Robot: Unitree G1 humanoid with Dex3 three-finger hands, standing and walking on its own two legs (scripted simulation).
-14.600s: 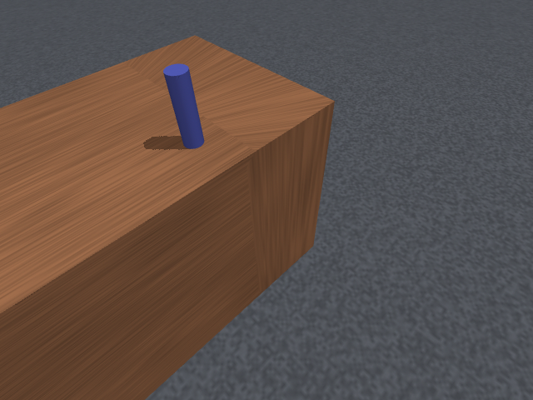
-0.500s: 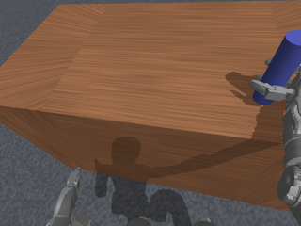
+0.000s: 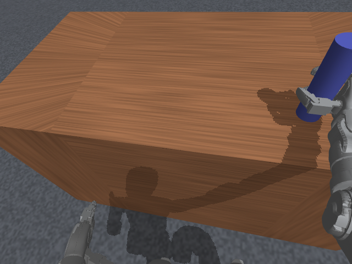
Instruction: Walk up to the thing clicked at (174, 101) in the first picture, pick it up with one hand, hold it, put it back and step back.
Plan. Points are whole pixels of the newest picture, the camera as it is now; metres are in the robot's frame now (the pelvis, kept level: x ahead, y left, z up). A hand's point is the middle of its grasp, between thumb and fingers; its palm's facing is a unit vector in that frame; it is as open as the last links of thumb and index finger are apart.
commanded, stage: settle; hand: right
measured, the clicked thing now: (326, 83) +0.48 -0.23 +0.14
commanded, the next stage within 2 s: lift in 0.40 s
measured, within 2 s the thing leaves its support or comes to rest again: neither
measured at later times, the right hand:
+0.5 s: hand (326, 81) +0.48 -0.23 +0.14, palm faces +0.24 +0.97 -0.01, open 7.8 cm
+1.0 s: hand (332, 65) +0.46 -0.21 +0.20, palm faces +0.22 +0.98 -0.02, open 7.8 cm
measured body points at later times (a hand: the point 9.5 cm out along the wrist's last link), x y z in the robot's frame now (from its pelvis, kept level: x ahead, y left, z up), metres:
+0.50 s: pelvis +0.00 -0.01 +0.01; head +0.06 -0.02 +0.46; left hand +0.14 +0.25 -0.04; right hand +0.47 -0.28 +0.15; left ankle -0.02 +0.14 -0.70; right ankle +0.03 -0.13 -0.70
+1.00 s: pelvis +0.01 +0.00 +0.03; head +0.03 +0.00 +0.48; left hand +0.17 +0.26 -0.04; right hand +0.44 -0.26 +0.21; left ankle -0.02 +0.14 -0.70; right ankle +0.03 -0.13 -0.70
